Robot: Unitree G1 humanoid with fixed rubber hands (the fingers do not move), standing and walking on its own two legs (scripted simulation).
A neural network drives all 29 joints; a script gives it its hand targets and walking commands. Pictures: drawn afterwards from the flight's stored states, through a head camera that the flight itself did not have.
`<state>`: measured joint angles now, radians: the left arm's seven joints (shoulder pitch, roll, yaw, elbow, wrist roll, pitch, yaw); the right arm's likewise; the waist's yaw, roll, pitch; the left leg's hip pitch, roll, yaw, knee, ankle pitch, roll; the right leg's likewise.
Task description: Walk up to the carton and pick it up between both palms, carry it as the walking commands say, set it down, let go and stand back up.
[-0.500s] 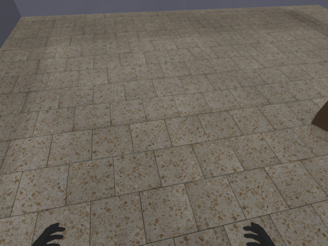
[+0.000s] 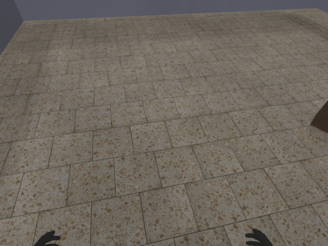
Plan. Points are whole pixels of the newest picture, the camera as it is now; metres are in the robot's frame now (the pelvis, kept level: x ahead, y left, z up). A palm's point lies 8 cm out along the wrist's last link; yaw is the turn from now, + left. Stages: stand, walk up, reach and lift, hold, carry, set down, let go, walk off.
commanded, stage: stand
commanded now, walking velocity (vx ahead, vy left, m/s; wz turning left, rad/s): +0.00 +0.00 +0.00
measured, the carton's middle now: out of the picture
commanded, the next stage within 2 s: walk up in 0.28 s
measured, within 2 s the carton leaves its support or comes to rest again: neither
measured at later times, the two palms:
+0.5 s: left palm out of the picture +0.10 +0.31 -0.08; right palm out of the picture +0.12 -0.27 -0.10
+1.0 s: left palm (103, 201) +0.25 +0.16 -0.04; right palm out of the picture +0.10 -0.48 -0.08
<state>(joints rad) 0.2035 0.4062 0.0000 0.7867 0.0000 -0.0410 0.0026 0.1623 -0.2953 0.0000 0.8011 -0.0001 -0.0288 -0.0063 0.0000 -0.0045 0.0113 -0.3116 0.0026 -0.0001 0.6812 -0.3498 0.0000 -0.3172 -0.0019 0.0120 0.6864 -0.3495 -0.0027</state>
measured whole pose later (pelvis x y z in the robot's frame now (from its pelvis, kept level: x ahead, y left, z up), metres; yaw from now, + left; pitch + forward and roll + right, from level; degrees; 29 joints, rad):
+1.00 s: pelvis +0.08 -0.14 +0.01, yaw -14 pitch +1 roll +3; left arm 0.25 0.49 0.01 0.75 0.00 0.00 -0.12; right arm 0.17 -0.47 -0.04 0.87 0.00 -0.09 0.01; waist 0.00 0.01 0.02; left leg -0.40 0.09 0.10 0.96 -0.43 0.00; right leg -0.33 -0.02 0.01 0.59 -0.27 -0.04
